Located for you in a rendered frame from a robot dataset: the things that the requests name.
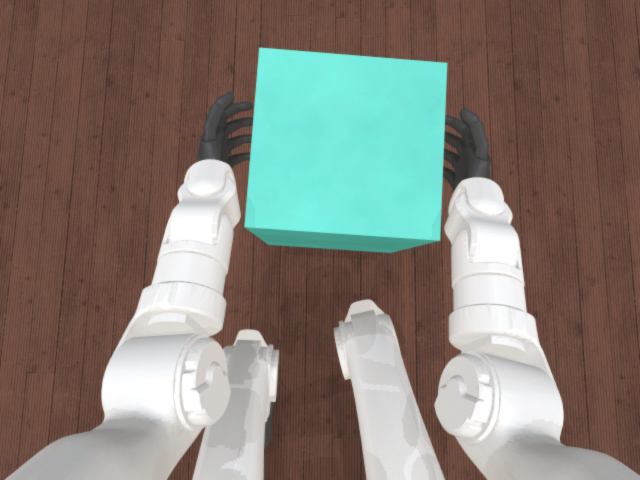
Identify left robot forearm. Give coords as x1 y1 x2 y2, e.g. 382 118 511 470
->
101 159 241 410

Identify left robot upper arm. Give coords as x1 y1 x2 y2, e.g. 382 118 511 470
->
5 333 231 480

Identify carton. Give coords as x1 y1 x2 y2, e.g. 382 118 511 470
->
244 48 447 253

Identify right robot upper arm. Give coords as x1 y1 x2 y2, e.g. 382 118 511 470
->
434 351 640 480

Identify robot right hand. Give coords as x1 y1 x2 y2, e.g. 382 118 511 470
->
443 107 491 193

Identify right robot forearm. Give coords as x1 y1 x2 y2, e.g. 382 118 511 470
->
444 177 564 427

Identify robot right thigh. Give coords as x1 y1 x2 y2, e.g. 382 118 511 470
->
334 310 445 480

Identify robot left hand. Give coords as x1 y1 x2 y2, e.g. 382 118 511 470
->
197 92 253 168

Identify robot left foot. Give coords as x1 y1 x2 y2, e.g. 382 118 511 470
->
264 379 278 449

